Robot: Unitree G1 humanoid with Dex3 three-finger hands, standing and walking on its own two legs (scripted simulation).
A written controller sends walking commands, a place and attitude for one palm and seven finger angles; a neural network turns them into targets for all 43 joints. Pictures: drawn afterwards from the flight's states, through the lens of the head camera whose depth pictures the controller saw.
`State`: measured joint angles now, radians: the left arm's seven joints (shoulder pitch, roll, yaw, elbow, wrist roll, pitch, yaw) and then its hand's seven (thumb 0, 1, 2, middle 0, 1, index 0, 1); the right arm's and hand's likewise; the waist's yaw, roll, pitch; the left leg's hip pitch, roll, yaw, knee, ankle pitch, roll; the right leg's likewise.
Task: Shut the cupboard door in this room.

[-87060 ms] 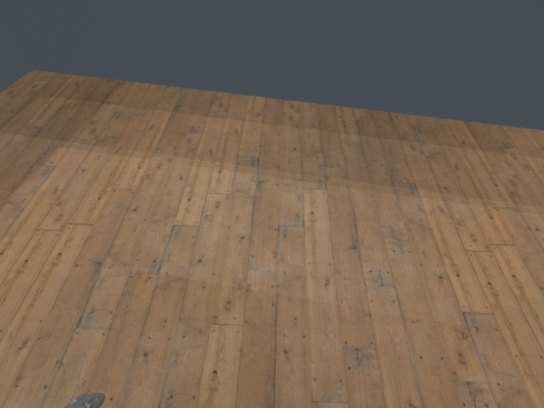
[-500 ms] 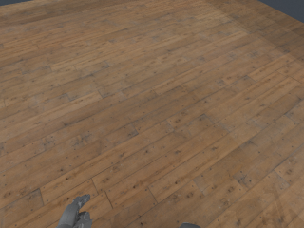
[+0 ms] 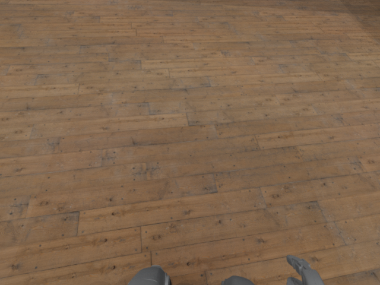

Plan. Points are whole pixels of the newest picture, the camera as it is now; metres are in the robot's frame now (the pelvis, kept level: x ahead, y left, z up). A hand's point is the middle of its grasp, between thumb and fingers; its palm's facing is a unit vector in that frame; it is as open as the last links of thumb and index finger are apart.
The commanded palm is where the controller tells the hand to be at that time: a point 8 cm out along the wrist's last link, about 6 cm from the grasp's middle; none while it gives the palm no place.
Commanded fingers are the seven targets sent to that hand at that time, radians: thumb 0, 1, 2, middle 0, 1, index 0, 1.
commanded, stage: turn to face it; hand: left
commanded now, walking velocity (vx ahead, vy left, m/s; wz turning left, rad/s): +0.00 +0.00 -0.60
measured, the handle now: out of the picture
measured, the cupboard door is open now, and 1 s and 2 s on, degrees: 59 59 59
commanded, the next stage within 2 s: none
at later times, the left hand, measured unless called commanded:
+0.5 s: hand (135, 244) +0.21 +0.15 -0.15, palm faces -0.13 -0.97 -0.21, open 7.3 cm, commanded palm none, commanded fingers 0.00 0.90 0.90 -0.20 -0.30 -0.20 -0.30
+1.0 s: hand (152, 174) +0.40 +0.13 -0.13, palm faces -0.46 -0.85 -0.24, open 7.4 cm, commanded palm none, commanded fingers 0.00 0.90 0.90 -0.20 -0.30 -0.20 -0.30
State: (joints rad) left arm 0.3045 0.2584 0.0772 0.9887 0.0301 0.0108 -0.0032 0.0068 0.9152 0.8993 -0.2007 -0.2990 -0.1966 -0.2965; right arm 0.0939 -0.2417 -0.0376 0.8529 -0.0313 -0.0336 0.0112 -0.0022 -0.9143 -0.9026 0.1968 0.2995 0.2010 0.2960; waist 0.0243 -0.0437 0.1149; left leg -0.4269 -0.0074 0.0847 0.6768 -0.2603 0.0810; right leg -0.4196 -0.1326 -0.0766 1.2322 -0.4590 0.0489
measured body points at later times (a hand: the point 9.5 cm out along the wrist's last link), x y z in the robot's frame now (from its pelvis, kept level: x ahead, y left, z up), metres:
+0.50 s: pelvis +0.13 -0.03 +0.02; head +0.18 -0.04 +0.46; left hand +0.22 +0.20 -0.14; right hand +0.14 -0.28 -0.14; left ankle +0.11 +0.09 -0.65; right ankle +0.14 -0.13 -0.72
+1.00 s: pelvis +0.18 +0.00 +0.02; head +0.23 +0.00 +0.47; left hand +0.42 +0.18 -0.11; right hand +0.11 -0.24 -0.12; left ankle +0.21 +0.12 -0.72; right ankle +0.12 -0.12 -0.68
